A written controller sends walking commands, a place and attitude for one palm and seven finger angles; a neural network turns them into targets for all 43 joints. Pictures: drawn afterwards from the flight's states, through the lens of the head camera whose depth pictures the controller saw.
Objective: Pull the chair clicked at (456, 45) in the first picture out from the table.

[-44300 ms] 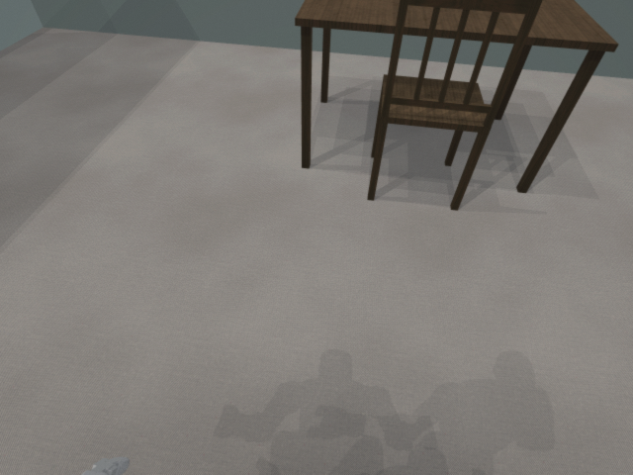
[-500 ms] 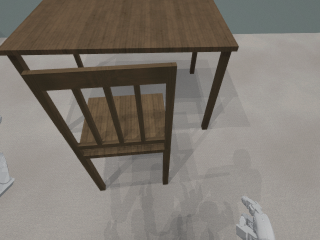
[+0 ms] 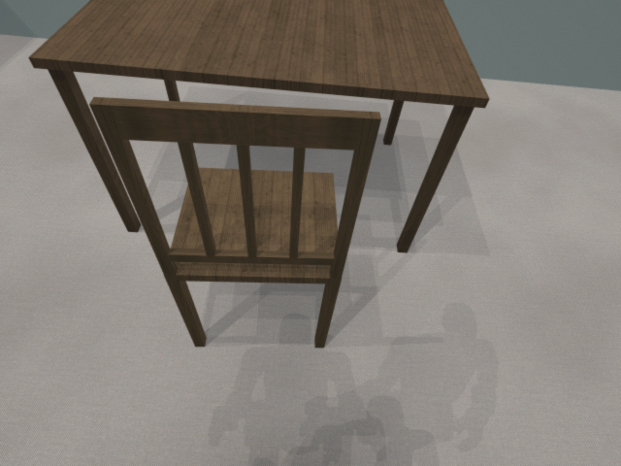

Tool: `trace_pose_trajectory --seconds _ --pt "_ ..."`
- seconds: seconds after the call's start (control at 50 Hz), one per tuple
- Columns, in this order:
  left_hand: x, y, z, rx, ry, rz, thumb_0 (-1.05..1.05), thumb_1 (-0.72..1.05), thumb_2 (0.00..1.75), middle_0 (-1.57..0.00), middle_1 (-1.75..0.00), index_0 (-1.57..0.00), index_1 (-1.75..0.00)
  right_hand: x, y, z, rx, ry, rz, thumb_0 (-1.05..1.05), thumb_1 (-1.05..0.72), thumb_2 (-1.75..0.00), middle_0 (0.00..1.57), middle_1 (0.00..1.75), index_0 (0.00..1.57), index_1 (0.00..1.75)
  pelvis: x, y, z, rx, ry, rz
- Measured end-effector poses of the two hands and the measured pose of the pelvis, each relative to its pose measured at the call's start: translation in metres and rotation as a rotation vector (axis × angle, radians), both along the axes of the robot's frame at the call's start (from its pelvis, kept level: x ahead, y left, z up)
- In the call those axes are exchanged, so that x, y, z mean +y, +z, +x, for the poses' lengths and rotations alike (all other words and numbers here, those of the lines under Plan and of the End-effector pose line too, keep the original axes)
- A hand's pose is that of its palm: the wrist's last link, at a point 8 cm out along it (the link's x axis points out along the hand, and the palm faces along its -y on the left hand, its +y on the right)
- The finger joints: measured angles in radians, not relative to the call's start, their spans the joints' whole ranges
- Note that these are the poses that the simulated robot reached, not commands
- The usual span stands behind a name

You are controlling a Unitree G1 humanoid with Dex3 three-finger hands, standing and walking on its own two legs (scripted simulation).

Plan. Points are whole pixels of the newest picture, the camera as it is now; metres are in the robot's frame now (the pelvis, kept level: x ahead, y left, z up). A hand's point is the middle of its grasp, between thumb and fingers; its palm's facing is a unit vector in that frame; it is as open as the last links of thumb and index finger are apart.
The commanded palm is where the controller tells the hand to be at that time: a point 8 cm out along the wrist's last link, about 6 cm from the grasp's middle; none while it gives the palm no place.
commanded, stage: let the arm hang, fingers relaxed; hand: left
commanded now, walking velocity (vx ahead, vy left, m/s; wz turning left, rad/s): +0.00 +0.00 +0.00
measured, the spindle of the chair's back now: (248, 206) +0.57 +0.15 -0.08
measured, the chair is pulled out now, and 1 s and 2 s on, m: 0.25 0.25 0.25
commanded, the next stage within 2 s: look to check the result in 0.70 s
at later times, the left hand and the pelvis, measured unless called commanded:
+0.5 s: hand out of the picture +0.00 +0.17 -0.17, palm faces -0.04 -0.98 -0.18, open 7.4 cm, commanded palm none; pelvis +0.00 +0.01 +0.00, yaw -2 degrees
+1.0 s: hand out of the picture +0.01 +0.17 -0.17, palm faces -0.05 -0.98 -0.18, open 7.4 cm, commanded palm none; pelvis +0.02 +0.01 +0.00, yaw -3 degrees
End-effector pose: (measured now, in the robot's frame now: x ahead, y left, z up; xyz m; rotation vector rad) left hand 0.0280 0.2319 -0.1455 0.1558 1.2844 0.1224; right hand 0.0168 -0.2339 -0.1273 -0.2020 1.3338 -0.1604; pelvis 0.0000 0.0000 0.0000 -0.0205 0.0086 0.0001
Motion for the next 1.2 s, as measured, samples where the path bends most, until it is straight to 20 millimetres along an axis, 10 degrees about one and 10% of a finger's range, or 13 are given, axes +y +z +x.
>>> trace_pose_trajectory --seconds 0.22,0.5,1.2 --pt "0.025 0.013 -0.051 0.177 -0.001 0.072 0.00 0.93 0.90 -0.20 -0.30 -0.20 -0.29 0.023 -0.015 -0.033 0.070 -0.066 0.059 0.00 -0.91 -0.90 0.20 0.30 0.20 0.30 0.013 0.004 -0.002 -0.007 -0.022 0.008" --pt "-0.008 0.004 -0.027 0.132 -0.024 -0.002 0.01 0.92 0.90 -0.20 -0.30 -0.20 -0.29 0.033 -0.017 -0.033 0.067 -0.101 0.072 0.00 -0.91 -0.90 0.20 0.30 0.20 0.30 0.015 0.005 0.005 -0.013 -0.039 0.015" --pt "-0.020 0.002 -0.011 0.163 -0.024 -0.008 0.01 0.91 0.90 -0.20 -0.30 -0.20 -0.29 0.033 -0.016 -0.027 0.107 -0.136 0.075 0.00 -0.91 -0.90 0.20 0.30 0.20 0.30 0.006 0.005 0.025 -0.011 -0.051 0.017"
